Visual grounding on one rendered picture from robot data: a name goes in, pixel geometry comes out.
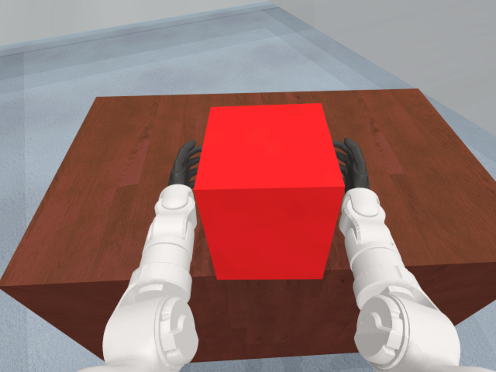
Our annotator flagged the right robot upper arm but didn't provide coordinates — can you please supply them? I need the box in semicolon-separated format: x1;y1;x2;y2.
354;294;496;372

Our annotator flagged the pedestal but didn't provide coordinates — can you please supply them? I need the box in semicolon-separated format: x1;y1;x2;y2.
0;88;496;363

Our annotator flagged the robot right forearm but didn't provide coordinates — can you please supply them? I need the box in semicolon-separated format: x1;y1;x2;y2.
339;188;459;338

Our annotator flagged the robot left hand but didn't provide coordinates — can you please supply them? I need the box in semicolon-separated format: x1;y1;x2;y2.
168;139;203;189

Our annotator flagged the left robot upper arm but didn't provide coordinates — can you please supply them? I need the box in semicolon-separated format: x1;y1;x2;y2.
76;295;198;372

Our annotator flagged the robot left forearm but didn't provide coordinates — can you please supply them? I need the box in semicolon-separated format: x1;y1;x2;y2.
103;184;197;359

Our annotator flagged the carton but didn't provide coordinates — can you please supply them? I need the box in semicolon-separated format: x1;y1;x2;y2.
194;103;345;280

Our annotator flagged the robot right hand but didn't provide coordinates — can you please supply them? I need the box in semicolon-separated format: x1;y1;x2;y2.
332;137;370;194

